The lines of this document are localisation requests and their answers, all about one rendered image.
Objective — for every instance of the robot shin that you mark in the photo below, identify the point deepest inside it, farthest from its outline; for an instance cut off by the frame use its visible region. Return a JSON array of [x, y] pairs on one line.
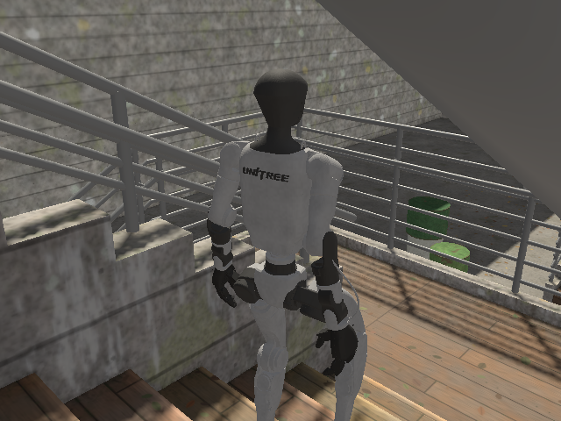
[[348, 382], [267, 390]]

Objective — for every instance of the left robot upper arm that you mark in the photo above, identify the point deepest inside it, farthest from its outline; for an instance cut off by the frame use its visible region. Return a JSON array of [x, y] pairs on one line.
[[221, 212]]

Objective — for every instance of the left robot shin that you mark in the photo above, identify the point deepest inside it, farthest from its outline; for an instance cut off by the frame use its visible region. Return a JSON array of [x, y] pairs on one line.
[[267, 390]]

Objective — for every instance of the left robot hand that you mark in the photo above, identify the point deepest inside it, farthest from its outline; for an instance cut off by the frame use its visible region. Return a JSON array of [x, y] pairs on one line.
[[219, 279]]

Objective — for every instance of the right robot hand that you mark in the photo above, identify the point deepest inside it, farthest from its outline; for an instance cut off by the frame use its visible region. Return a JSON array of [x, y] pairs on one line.
[[343, 344]]

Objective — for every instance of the right robot shin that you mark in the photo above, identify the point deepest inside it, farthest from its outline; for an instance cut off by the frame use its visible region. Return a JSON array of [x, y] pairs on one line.
[[348, 382]]

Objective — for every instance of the right robot upper arm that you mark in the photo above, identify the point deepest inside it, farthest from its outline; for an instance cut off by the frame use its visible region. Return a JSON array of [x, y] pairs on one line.
[[326, 174]]

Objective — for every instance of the robot right forearm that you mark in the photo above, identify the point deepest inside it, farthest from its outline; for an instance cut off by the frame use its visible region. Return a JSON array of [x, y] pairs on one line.
[[330, 293]]

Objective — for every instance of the robot left forearm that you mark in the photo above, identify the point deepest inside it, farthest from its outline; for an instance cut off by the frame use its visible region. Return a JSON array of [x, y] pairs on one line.
[[221, 245]]

